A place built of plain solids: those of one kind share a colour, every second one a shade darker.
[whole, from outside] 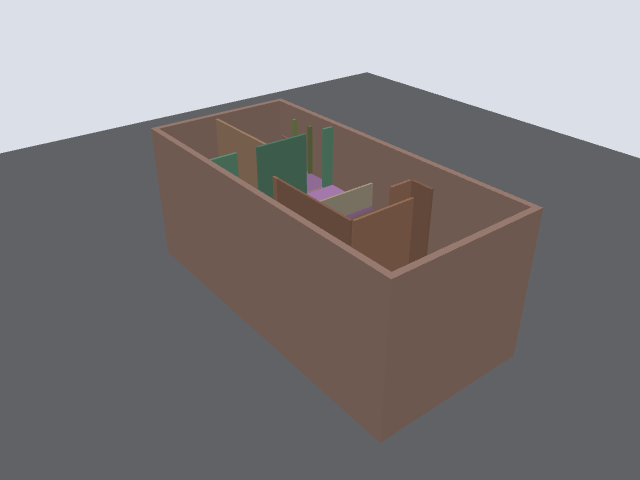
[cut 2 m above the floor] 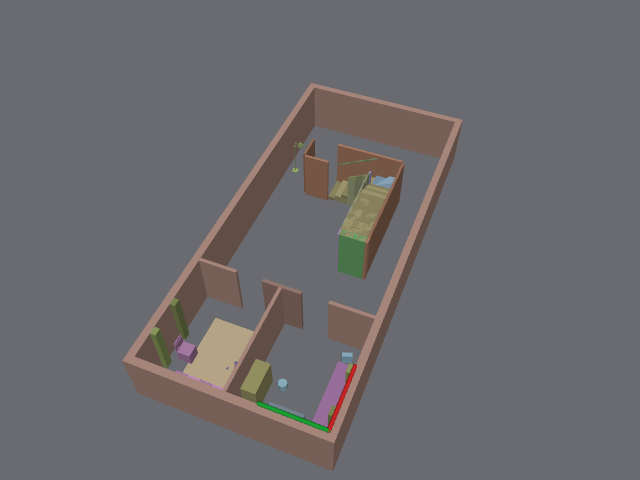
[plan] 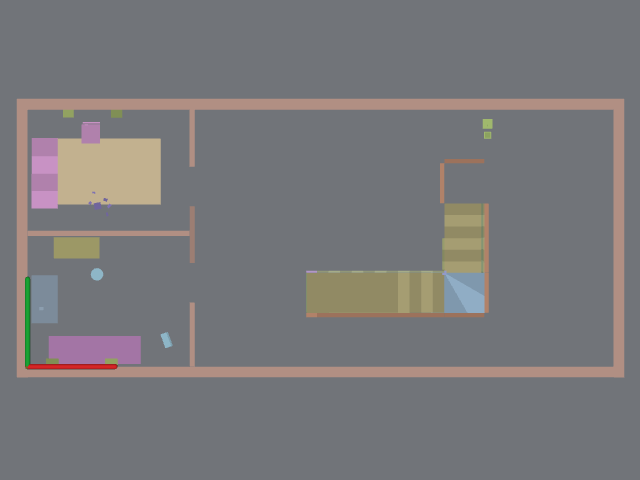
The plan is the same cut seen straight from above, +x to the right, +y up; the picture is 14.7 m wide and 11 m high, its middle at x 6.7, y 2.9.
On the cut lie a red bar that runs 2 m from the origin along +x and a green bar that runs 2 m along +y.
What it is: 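A home built round its stair; the hall at the stair's foot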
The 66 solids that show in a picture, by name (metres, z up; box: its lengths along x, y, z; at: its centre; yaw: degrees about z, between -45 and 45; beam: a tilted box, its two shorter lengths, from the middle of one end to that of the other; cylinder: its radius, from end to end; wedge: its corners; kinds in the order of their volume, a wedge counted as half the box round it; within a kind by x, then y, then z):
{
 "wall_1": {"box": [0.25, 6.39, 5.88], "at": [-0.12, 2.94, 2.89]},
 "wall_2": {"box": [3.71, 0.12, 3.12], "at": [1.86, 3.05, 1.51]},
 "wall_3": {"box": [0.12, 1.47, 3.12], "at": [3.77, 0.74, 1.51]},
 "wall_4": {"box": [0.12, 1.31, 3.12], "at": [3.77, 3.02, 1.51]},
 "wall_5": {"box": [0.12, 1.31, 3.12], "at": [3.77, 5.23, 1.51]},
 "wall_6": {"box": [13.93, 0.25, 5.88], "at": [6.71, -0.12, 2.89]},
 "wall_7": {"box": [13.93, 0.25, 5.88], "at": [6.71, 6.01, 2.89]},
 "wall_8": {"box": [0.25, 6.39, 5.88], "at": [13.55, 2.94, 2.89]},
 "step_1": {"box": [0.51, 0.92, 2.97], "at": [6.64, 1.69, 1.43]},
 "step_2": {"box": [0.77, 0.92, 2.82], "at": [6.78, 1.69, 1.36]},
 "step_3": {"box": [1.04, 0.92, 2.68], "at": [6.91, 1.69, 1.29]},
 "step_4": {"box": [1.3, 0.92, 2.53], "at": [7.04, 1.69, 1.22]},
 "step_5": {"box": [1.57, 0.92, 2.39], "at": [7.17, 1.69, 1.14]},
 "step_6": {"box": [1.83, 0.92, 2.24], "at": [7.31, 1.69, 1.07]},
 "step_7": {"box": [2.1, 0.92, 2.09], "at": [7.44, 1.69, 1.0]},
 "step_8": {"box": [2.36, 0.92, 1.95], "at": [7.57, 1.69, 0.92]},
 "step_9": {"box": [2.63, 0.92, 1.8], "at": [7.71, 1.69, 0.85]},
 "step_10": {"box": [2.89, 0.92, 1.66], "at": [7.84, 1.69, 0.78]},
 "step_11": {"box": [3.16, 0.92, 1.51], "at": [7.97, 1.69, 0.7]},
 "step_12": {"box": [0.92, 0.57, 0.93], "at": [10.01, 2.13, 0.41]},
 "step_13": {"box": [0.92, 0.83, 0.78], "at": [10.01, 2.26, 0.34]},
 "step_14": {"box": [0.92, 1.1, 0.63], "at": [10.01, 2.39, 0.27]},
 "step_15": {"box": [0.92, 1.36, 0.49], "at": [10.01, 2.53, 0.19]},
 "step_16": {"box": [0.92, 1.63, 0.34], "at": [10.01, 2.66, 0.12]},
 "step_17": {"box": [0.92, 1.89, 0.2], "at": [10.01, 2.79, 0.05]},
 "upper_floor_1": {"box": [3.97, 3.39, 0.18], "at": [1.86, 4.31, 2.98]},
 "upper_floor_2": {"box": [2.56, 6.14, 0.18], "at": [5.1, 2.94, 2.98]},
 "stair_wall_1": {"box": [0.25, 0.1, 5.73], "at": [6.51, 1.18, 2.81]},
 "stair_wall_2": {"box": [2.92, 0.1, 5.73], "at": [8.09, 1.18, 2.81]},
 "stair_wall_3": {"box": [0.1, 0.92, 5.73], "at": [9.5, 4.2, 2.81]},
 "stair_wall_4": {"box": [0.92, 0.1, 5.73], "at": [10.01, 1.18, 2.81]},
 "stair_wall_5": {"box": [0.92, 0.1, 5.73], "at": [10.01, 4.71, 2.81]},
 "stair_wall_6": {"box": [0.1, 0.92, 5.73], "at": [10.52, 1.69, 2.81]},
 "stair_wall_7": {"box": [0.1, 1.59, 5.73], "at": [10.52, 2.94, 2.81]},
 "winder_1": {"wedge": [[9.25, 1.23, -0.05], [9.25, 1.23, 1.17], [9.25, 2.15, -0.05], [9.25, 2.15, 1.17], [9.55, 2.15, -0.05], [9.55, 2.15, 1.17], [10.08, 1.23, -0.05], [10.08, 1.23, 1.17], [10.47, 1.23, -0.05], [10.47, 1.23, 1.17], [10.47, 1.62, -0.05], [10.47, 1.62, 1.17]]},
 "winder_2": {"wedge": [[9.25, 1.23, -0.05], [9.25, 1.23, 1.02], [9.25, 2.15, -0.05], [9.25, 2.15, 1.02], [10.47, 1.23, -0.05], [10.47, 1.23, 1.02], [10.47, 2.15, -0.05], [10.47, 2.15, 1.02]]},
 "winder_3": {"wedge": [[9.25, 1.23, -0.05], [9.25, 1.23, 1.31], [9.25, 2.15, -0.05], [9.25, 2.15, 1.31], [9.55, 2.15, -0.05], [9.55, 2.15, 1.31], [10.08, 1.23, -0.05], [10.08, 1.23, 1.31]]},
 "upper_partition_1": {"box": [0.12, 1.29, 2.66], "at": [3.77, 0.64, 4.35]},
 "upper_partition_2": {"box": [0.12, 2.32, 2.66], "at": [3.77, 3.35, 4.35]},
 "upper_partition_3": {"box": [0.12, 0.48, 2.66], "at": [3.77, 5.65, 4.35]},
 "upper_split_1": {"box": [3.71, 0.12, 2.66], "at": [1.86, 2.63, 4.35]},
 "head_1": {"box": [0.25, 0.92, 3.12], "at": [6.51, 1.69, 1.51]},
 "slotfit_living_seat_1": {"box": [0.6, 0.4, 0.51], "at": [0.39, 3.82, 0.2]},
 "slotfit_living_seat_2": {"box": [0.6, 0.4, 0.51], "at": [0.39, 4.22, 0.2]},
 "slotfit_living_seat_3": {"box": [0.6, 0.4, 0.51], "at": [0.39, 4.62, 0.2]},
 "slotfit_living_seat_4": {"box": [0.6, 0.42, 0.51], "at": [0.39, 5.03, 0.2]},
 "slotfit_living_seat_5": {"box": [0.42, 0.45, 0.52], "at": [1.45, 5.33, 0.21]},
 "slotfit_living_seat_6": {"box": [0.4, 0.025, 0.81], "at": [1.46, 5.57, 0.36]},
 "slotfit_kitchen_storage_1": {"box": [1.05, 0.48, 1.15], "at": [1.12, 2.72, 0.53]},
 "curtains_1": {"box": [0.29, 0.19, 2.09], "at": [0.57, 0.09, 1.11]},
 "curtains_2": {"box": [0.26, 0.18, 2.2], "at": [0.93, 5.8, 1.16]},
 "curtains_3": {"box": [0.12, 0.19, 2.19], "at": [1.25, 5.8, 4.22]},
 "curtains_4": {"box": [0.29, 0.19, 2.09], "at": [1.92, 0.09, 1.11]},
 "curtains_5": {"box": [0.26, 0.18, 2.2], "at": [2.04, 5.8, 1.16]},
 "curtains_6": {"box": [0.12, 0.19, 2.19], "at": [2.37, 5.8, 4.22]},
 "slotfit_kitchen_wall_table_1": {"box": [0.6, 1.1, 0.81], "at": [0.39, 1.54, 0.35]},
 "well_guard_1": {"box": [0.1, 3.73, 1.05], "at": [6.33, 4.02, 3.54]},
 "laid_rug_rug_living_1": {"box": [2.39, 1.51, 0.05], "at": [1.86, 4.47, -0.02]},
 "kitchen_units_worktop_1": {"box": [2.11, 0.64, 0.04], "at": [1.54, 0.38, 0.86]},
 "head_guard_1": {"box": [0.25, 0.05, 4.02], "at": [6.51, 2.17, 1.96]},
 "guard_1": {"box": [0.05, 0.27, 1.68], "at": [9.53, 2.54, 0.79]},
 "guard_2": {"box": [0.05, 0.27, 1.53], "at": [9.53, 2.81, 0.72]},
 "clutter_kitchen_1": {"cylinder": 0.14, "from": [1.59, 2.11, -0.05], "to": [1.59, 2.11, 0.27]},
 "clutter_kitchen_2": {"box": [0.15, 0.34, 0.46], "at": [3.17, 0.6, 0.18], "yaw": 19.8},
 "clutter_living_1": {"box": [0.16, 0.16, 0.24], "at": [1.6, 3.68, 0.07], "yaw": 11.1},
 "slotfit_hallpiece_corner_1": {"box": [0.22, 0.22, 0.07], "at": [10.54, 5.56, -0.01]}
}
